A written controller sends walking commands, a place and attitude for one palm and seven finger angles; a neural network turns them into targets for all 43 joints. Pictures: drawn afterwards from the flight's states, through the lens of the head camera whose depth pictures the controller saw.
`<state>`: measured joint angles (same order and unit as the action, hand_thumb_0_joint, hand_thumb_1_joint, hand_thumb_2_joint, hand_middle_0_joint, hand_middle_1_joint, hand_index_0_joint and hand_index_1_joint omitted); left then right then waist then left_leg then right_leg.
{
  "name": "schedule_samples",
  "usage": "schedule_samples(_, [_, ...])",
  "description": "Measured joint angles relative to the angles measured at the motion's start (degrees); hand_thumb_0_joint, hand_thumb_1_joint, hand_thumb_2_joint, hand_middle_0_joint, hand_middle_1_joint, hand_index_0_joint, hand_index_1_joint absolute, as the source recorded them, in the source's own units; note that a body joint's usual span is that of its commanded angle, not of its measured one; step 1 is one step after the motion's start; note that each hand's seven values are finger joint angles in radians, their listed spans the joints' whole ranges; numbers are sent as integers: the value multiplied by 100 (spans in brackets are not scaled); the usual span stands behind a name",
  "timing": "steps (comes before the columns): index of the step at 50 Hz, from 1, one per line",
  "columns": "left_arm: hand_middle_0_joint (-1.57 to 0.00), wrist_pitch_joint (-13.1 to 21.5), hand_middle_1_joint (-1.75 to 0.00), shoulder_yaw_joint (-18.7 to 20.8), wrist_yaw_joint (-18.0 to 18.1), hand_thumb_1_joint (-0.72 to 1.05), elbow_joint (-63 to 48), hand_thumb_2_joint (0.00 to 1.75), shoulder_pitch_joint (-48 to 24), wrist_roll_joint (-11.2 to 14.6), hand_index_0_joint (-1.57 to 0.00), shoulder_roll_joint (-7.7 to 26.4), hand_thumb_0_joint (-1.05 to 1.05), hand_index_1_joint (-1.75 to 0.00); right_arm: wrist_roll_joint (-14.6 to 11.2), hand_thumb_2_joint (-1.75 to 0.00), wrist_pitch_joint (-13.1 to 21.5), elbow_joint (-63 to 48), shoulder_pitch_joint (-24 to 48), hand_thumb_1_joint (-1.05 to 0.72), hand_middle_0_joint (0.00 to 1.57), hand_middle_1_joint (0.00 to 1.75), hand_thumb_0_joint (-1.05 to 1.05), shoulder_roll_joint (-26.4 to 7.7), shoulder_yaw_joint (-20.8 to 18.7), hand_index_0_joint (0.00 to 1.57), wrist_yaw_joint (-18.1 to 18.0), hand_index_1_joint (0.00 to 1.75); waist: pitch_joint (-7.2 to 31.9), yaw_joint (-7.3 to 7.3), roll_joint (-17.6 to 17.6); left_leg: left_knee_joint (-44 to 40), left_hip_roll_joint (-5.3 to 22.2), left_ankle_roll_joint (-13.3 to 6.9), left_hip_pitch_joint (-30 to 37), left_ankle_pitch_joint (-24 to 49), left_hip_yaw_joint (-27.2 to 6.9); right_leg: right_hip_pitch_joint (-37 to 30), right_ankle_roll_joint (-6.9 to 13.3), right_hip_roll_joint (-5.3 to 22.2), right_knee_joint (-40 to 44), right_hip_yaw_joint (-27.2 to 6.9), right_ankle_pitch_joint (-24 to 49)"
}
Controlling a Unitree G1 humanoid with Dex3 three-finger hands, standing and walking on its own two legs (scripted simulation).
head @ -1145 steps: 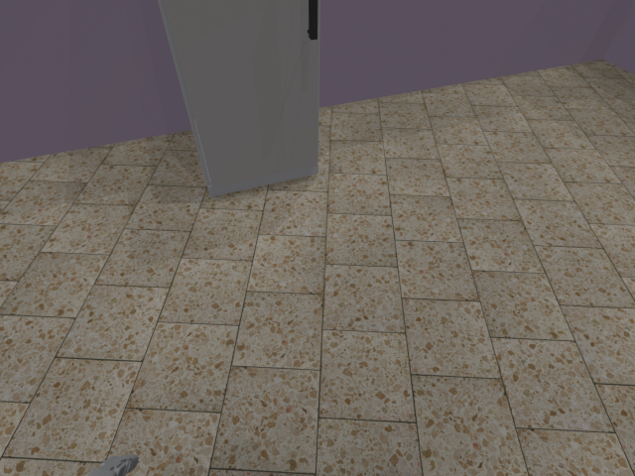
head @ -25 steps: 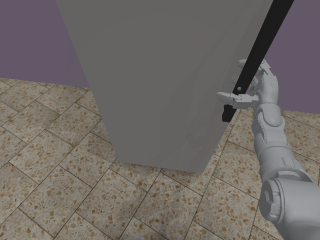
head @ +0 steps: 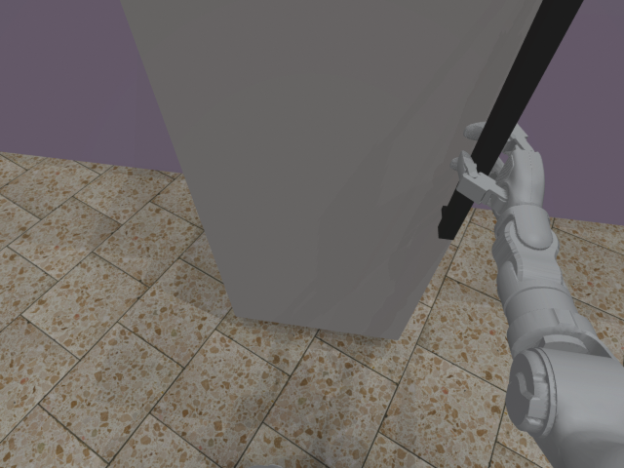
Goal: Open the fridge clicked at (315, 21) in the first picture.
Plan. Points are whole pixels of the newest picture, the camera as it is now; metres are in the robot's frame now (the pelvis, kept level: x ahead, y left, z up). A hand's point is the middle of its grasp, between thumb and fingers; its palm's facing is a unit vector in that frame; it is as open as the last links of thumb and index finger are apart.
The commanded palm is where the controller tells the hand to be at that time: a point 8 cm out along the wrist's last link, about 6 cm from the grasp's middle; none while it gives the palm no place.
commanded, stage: grip the handle and tug to test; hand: right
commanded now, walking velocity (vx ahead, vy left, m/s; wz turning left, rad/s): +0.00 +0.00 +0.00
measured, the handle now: (497, 114) +0.53 -0.13 +0.18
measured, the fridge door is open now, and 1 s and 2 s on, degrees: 0 0 30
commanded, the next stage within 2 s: pull the door a little, standing still in 0.60 s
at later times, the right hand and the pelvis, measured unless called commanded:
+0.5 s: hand (467, 177) +0.48 -0.11 +0.13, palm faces -0.03 +1.00 +0.01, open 5.9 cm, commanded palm +0.43 -0.17 +0.12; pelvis +0.01 +0.00 +0.00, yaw +1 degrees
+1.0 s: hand (466, 179) +0.47 -0.11 +0.13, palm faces -0.01 +1.00 +0.00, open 5.9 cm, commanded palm +0.41 -0.16 +0.12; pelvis +0.04 +0.00 +0.01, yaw +1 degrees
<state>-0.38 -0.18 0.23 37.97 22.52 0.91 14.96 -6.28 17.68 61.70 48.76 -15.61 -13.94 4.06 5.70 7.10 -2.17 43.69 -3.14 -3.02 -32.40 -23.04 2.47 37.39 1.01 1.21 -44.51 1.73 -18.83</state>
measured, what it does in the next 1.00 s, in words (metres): stands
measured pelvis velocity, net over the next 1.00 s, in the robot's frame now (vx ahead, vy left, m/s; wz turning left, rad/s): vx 0.04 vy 0.00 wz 0.02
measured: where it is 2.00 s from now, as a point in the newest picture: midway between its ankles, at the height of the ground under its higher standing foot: outside the picture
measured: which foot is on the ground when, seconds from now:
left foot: down 0.00-1.00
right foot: down 0.00-1.00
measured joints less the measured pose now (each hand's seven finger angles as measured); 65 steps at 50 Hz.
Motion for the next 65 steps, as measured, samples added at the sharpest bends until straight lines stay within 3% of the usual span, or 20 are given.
schedule_samples(12, [-20, -44, -30, -30, 37, 91, -101, 90, -9, 19, -20, 4, 0, -30, 12, -81, -15, -65, -91, -66, 39, 138, 1, -95, -169, 39, 175, 137, -40, 44, 15, -57, -33, -12, 52, 37, -48, -78, -13, 34, 68, 42, 21])
schedule_samples(22, [-20, -109, -30, 5, 18, 91, -209, 90, 25, 38, -20, 17, 1, -30, -82, -79, -187, -579, -483, -68, 37, 139, 1, -13, -145, 37, 100, 137, 18, 28, 4, -135, -41, 5, 148, 36, -144, -212, 0, 43, 161, 130, -7])
schedule_samples(36, [-20, -165, -30, 53, -84, 91, -344, 90, -48, 36, -20, -28, 1, -30, -171, -77, -564, -1735, -1265, -71, 33, 140, 1, 287, 128, 33, -125, 138, 105, -115, -17, -295, -14, 32, 452, -66, -218, -521, 17, 9, 301, 189, -139])
schedule_samples(43, [-20, -172, -30, 81, -87, 91, -266, 90, -202, 11, -20, -45, 1, -30, -118, -78, -635, -1800, -1172, -70, 35, 139, 1, 424, 329, 35, -188, 138, 79, -227, 4, -310, 25, 29, 507, -111, -102, -511, 9, -41, 273, 71, -161])
schedule_samples(48, [-20, -158, -30, 88, -124, 91, -330, 90, -265, 3, -20, -53, 1, -30, -166, -78, -736, -2059, -1385, -71, 33, 140, 1, 448, 342, 33, -272, 138, 118, -228, -12, -343, 27, 36, 539, -100, -149, -578, 13, -43, 344, 113, -157])
schedule_samples(56, [-20, -213, -30, 68, -167, 91, -544, 90, -184, 47, -20, -78, 1, -30, -303, -75, -998, -3201, -2416, -73, 28, 139, 1, 516, 443, 28, -219, 138, 156, -274, -23, -498, 11, 77, 828, 10, -277, -957, 32, -39, 571, 181, -107])
schedule_samples(64, [-20, -248, -30, 24, -138, 91, -781, 90, -347, 110, -20, -107, 1, -30, -446, -71, -1172, -5452, -4545, -69, 29, 136, 1, 769, 936, 26, -53, 133, 191, -489, -15, -769, 27, 72, 1384, -55, -249, -1591, -19, -56, 869, 142, -272])
schedule_samples(65, [-20, -244, -30, 7, -59, 91, -786, 90, -432, 122, -20, -115, 1, -30, -322, -71, -1159, -5663, -4700, -68, 30, 136, 0, 750, 1070, 26, -86, 133, 126, -495, -11, -839, 48, 76, 1514, -117, -223, -1671, -26, -79, 876, 113, -309])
